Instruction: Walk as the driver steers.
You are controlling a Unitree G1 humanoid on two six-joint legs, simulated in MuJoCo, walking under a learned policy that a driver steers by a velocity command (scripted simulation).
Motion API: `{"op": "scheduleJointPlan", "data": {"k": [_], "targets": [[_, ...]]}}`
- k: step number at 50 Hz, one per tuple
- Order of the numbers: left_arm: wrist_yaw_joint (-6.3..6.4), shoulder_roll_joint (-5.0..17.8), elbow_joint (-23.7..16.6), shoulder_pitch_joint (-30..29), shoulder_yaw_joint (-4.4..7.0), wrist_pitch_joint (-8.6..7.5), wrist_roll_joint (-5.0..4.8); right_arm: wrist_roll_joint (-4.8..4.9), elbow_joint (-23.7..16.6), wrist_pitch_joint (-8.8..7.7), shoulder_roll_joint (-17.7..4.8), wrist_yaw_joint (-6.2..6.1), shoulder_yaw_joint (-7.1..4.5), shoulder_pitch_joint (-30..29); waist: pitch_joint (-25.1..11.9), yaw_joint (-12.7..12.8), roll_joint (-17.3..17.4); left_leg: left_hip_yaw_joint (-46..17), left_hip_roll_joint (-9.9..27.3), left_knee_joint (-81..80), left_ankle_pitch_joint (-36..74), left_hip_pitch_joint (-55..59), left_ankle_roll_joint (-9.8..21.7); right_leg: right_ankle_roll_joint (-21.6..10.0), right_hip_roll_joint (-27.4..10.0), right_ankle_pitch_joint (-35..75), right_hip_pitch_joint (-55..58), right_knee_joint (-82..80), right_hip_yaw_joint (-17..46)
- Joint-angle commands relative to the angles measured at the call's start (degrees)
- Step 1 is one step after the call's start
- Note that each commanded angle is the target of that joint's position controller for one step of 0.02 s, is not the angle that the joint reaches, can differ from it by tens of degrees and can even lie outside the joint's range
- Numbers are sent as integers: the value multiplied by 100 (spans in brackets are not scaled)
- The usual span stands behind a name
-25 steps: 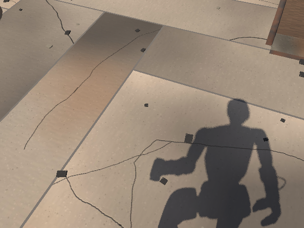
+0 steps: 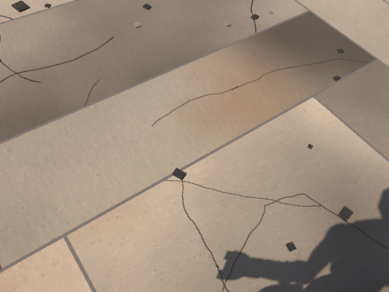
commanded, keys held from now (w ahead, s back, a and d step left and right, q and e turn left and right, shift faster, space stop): w+e+shift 0.78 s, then w+q+shift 0.22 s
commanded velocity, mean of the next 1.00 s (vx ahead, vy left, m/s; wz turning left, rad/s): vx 0.76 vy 0.00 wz -0.39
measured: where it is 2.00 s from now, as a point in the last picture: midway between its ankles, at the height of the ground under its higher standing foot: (290, 70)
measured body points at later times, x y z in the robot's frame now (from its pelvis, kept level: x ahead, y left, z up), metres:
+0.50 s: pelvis +0.19 -0.10 -0.02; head +0.20 -0.13 +0.42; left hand +0.37 +0.17 -0.10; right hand +0.22 -0.39 -0.16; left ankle +0.03 +0.06 -0.71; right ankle +0.22 -0.18 -0.74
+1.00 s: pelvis +0.61 -0.25 -0.03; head +0.63 -0.28 +0.42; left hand +0.79 -0.01 -0.14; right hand +0.60 -0.56 -0.14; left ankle +0.72 -0.22 -0.74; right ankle +0.36 -0.23 -0.61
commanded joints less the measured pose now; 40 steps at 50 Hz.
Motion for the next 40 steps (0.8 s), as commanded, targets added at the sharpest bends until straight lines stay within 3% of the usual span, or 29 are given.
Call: {"op": "scheduleJointPlan", "data": {"k": [1, 2, 4, 5, 7, 12, 16, 19, 21, 22, 23, 24, 25, 26, 27, 28, 29, 31, 33, 37, 39, 40], "targets": [[-9, 449, -314, 117, 89, -30, 16, -42, -310, -83, -929, -22, -251, 231, -1015, -91, 696, -1707, 1288, -966, 79, 1095, 768, 47, 47, 185, -487, -328, 51], [-46, 488, -252, 176, 98, -29, 39, -86, -308, -100, -845, -9, -209, 284, -1036, -157, 920, -1859, 1296, -1246, -1386, 1074, 810, 31, 14, 238, -494, -475, -11], [-133, 494, -229, 15, 105, -75, 61, -164, -207, -181, -665, 26, -104, 406, -727, -271, 1200, -2133, 1448, -1681, -2478, 985, 824, 7, -69, 438, -664, -824, -135], [-172, 450, -215, -71, 89, -125, 53, -186, -128, -245, -610, 29, -67, 490, -606, -308, 1146, -2130, 1523, -1787, -2451, 997, 800, -19, -127, 596, -691, -1036, -165], [-235, 460, -203, -223, 83, -213, 22, -204, -27, -385, -746, 18, -75, 593, -484, -357, 985, -2019, 1672, -1882, -2412, 1134, 754, -125, -172, 765, -799, -1300, -199], [-397, 473, -205, -224, 82, -312, -119, -248, 66, -654, -752, -63, -52, 462, -150, -268, 816, -1331, 2037, -2107, -2277, 1244, 590, -425, -26, 848, -1064, -1456, 104], [-471, 501, -339, -231, 86, -341, -92, -247, 124, -801, -745, -125, -56, 327, -33, -177, 692, -726, 2292, -2258, -2028, 1307, 447, -596, -256, 777, -932, -1663, -61], [-529, 522, -519, -364, 80, -306, -104, -288, 203, -822, -825, -126, -86, 298, 108, -185, 708, -190, 2322, -2267, -1966, 1302, 372, -841, -308, 417, -644, -1952, -449], [-523, 495, -518, -154, 78, -309, -124, -288, 243, -803, -853, -96, -85, 235, 67, -59, 633, 360, 2194, -1889, -1091, 1140, 288, -1086, -94, 284, 18, -2227, -806], [-491, 510, -364, 396, 111, -331, -114, -263, 243, -790, -893, -90, -81, 123, -176, 242, 554, 790, 2032, -1089, 382, 869, 216, -1192, 235, 242, 872, -2388, -1100], [-434, 690, -18, 1446, 225, -387, -67, -281, 242, -764, -811, -88, -36, 97, -719, 714, 120, 1391, 1680, 700, 2166, 401, 111, -1304, 614, -51, 2191, -2556, -1128], [-317, 1250, 333, 2948, 413, -439, -18, -360, 43, -770, -545, -92, 91, -166, -1391, 1358, -932, 1639, 1238, 3261, 2213, -931, -140, -1649, -105, -1599, 3704, -3168, 562], [-296, 1652, 189, 2655, 415, -490, -48, -340, -387, -868, 126, 28, 284, -367, -1208, 854, -2145, 859, 91, 4565, -1562, -3297, -398, -2161, -1249, -3484, 4443, -4815, 4170], [-265, 1409, 23, 2141, 394, -475, -116, -413, -478, -969, -123, 54, 285, -836, -772, 872, -1359, 45, 373, 5206, -1178, -4188, -353, -2205, -1435, -2668, 4374, -5191, 4848], [-217, 1334, -8, 2063, 408, -489, -72, -400, -455, -1057, -455, 97, 234, -903, -777, 762, -437, -28, 736, 5170, -672, -4170, -313, -2155, -1419, -1751, 4257, -4784, 4119], [-191, 1272, 24, 2043, 411, -495, -110, -414, -336, -1083, -487, 107, 249, -754, -711, 585, 237, 7, 963, 4729, -363, -3766, -351, -2048, -1209, -1253, 3759, -4706, 3433], [-154, 1134, -13, 1834, 357, -516, -138, -465, -299, -1039, -450, 107, 276, -687, -526, 385, 402, 79, 1088, 4345, -231, -3414, -444, -1925, -957, -866, 3205, -4815, 2965], [-121, 873, -19, 1692, 252, -607, -177, -501, -274, -824, -367, 173, 330, -645, -256, 194, 163, 213, 1151, 3931, -151, -3065, -640, -1888, -541, -345, 2567, -5072, 2423], [-131, 881, 58, 1808, 258, -685, -215, -458, -456, -668, -326, 192, 379, -1066, 23, 209, 163, 505, 1069, 3441, -18, -3091, -769, -1939, -318, 558, 2191, -5282, 2106], [-96, 897, 251, 2021, 301, -705, -238, -305, -811, -696, -116, 232, 518, -2015, 102, 481, 34, 785, 720, 1744, 942, -2591, -860, -1793, -1, 2795, 2065, -5151, 1760], [-68, 933, 373, 2138, 317, -733, -274, -242, -967, -724, -119, 213, 540, -2305, -9, 617, -163, 782, 607, 1108, 1448, -2115, -741, -1672, -154, 3732, 2269, -5171, 1919], [-41, 931, 432, 2045, 302, -763, -298, -226, -932, -743, -132, 201, 542, -2191, -104, 550, -169, 821, 583, 749, 1739, -1768, -608, -1601, -230, 4145, 2460, -5237, 1772]]}}
Keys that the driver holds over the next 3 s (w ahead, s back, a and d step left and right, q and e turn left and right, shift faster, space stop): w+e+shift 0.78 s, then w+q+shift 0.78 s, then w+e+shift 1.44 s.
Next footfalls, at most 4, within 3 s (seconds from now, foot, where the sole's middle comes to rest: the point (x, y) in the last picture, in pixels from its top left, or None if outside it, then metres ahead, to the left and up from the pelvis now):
0.46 right None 0.25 -0.19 -0.78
0.90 left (248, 201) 0.75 -0.24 -0.78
1.30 right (326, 153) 0.99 -0.60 -0.78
1.72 left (271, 80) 1.42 -0.41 -0.78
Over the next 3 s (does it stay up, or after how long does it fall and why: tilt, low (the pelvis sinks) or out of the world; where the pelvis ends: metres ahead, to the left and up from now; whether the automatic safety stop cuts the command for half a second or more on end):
stays up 2.31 -0.84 -0.03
